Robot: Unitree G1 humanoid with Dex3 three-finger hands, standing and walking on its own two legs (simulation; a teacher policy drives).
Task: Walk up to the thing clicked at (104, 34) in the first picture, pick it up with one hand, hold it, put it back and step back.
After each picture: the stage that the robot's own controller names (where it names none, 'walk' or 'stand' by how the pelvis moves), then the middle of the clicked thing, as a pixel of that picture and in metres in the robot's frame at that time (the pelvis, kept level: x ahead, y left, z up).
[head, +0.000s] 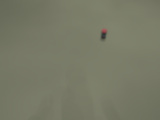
stand; (103, 33) +1.60 -0.28 -0.72
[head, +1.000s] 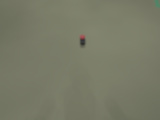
walk; (82, 40) +1.50 +0.09 -0.70
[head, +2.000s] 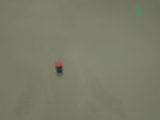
walk; (59, 67) +1.01 +0.28 -0.71
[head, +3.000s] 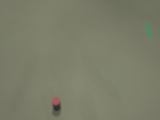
walk; (56, 104) +0.60 +0.20 -0.70
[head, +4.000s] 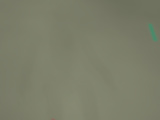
stand; out of the picture +0.38 +0.20 -0.71
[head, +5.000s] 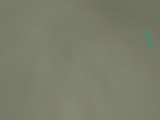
stand; out of the picture +0.38 +0.20 -0.72
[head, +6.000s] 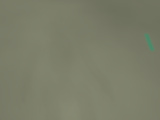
stand; out of the picture +0.35 +0.20 -0.73
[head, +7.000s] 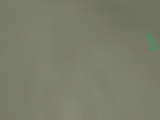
stand; out of the picture +0.35 +0.20 -0.73
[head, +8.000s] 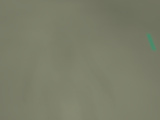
stand; out of the picture +0.35 +0.20 -0.73
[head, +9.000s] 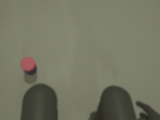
go down; (29, 66) +0.43 +0.23 -0.37
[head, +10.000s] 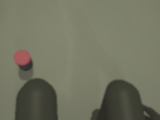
go down; (24, 61) +0.43 +0.24 -0.30
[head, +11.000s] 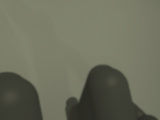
close in; out of the picture +0.42 +0.28 -0.22
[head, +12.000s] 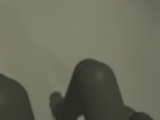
close; out of the picture +0.42 +0.29 -0.22
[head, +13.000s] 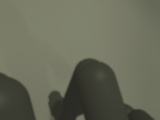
lift; out of the picture +0.41 +0.29 -0.22
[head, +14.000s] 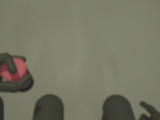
lift; (19, 76) +0.34 +0.21 -0.04
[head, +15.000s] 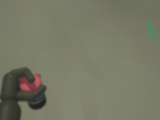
hold; (34, 92) +0.32 +0.17 -0.01
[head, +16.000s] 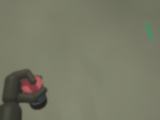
hold; (35, 93) +0.32 +0.17 -0.01
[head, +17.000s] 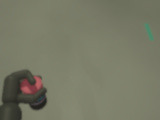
hold; (35, 93) +0.32 +0.17 -0.01
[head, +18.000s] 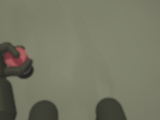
crouch; (20, 64) +0.41 +0.20 -0.08
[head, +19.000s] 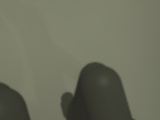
lower; out of the picture +0.44 +0.29 -0.20
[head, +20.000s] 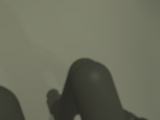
lower; out of the picture +0.43 +0.30 -0.22
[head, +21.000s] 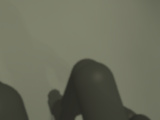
lower; out of the picture +0.42 +0.30 -0.22
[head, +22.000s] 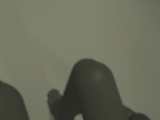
lower; out of the picture +0.42 +0.30 -0.23
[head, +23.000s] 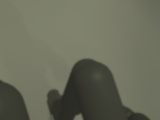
lower; out of the picture +0.42 +0.30 -0.23
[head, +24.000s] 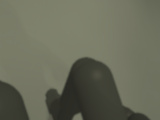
withdraw; out of the picture +0.42 +0.29 -0.23
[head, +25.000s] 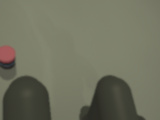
stand; (6, 58) +0.44 +0.26 -0.27
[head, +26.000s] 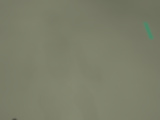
stand; out of the picture +0.38 +0.20 -0.64
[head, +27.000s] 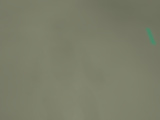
stand; out of the picture +0.39 +0.20 -0.67
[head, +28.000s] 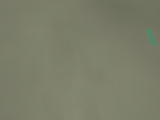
stand; out of the picture +0.38 +0.20 -0.67
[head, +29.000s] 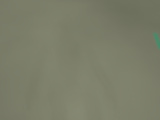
stand; out of the picture +0.40 +0.19 -0.72
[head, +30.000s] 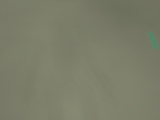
stand; out of the picture +0.38 +0.20 -0.73
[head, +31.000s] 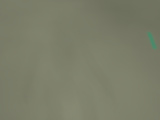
walk; out of the picture +0.37 +0.20 -0.73
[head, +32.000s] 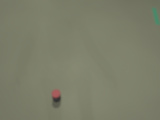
walk; (56, 95) +0.53 +0.16 -0.71
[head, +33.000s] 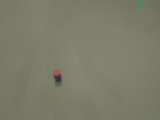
walk; (57, 75) +0.79 +0.27 -0.70
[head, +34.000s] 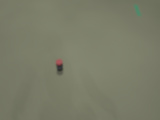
stand; (59, 65) +1.01 +0.24 -0.70
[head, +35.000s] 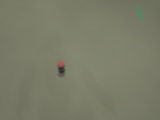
stand; (61, 67) +0.99 +0.20 -0.73
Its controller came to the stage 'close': yes
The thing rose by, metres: 0.71
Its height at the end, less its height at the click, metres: +0.00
